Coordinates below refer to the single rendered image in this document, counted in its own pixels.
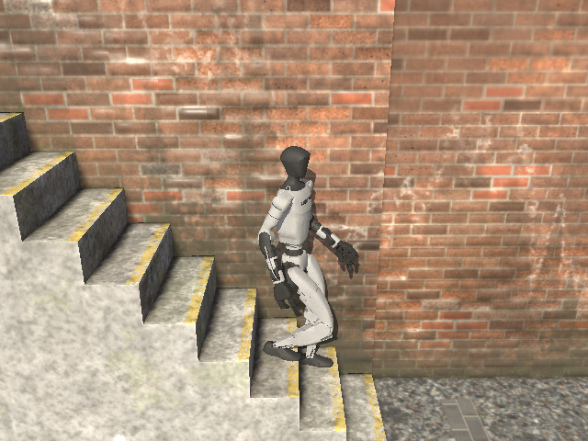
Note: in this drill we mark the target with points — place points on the stairs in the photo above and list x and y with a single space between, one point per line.
105 335

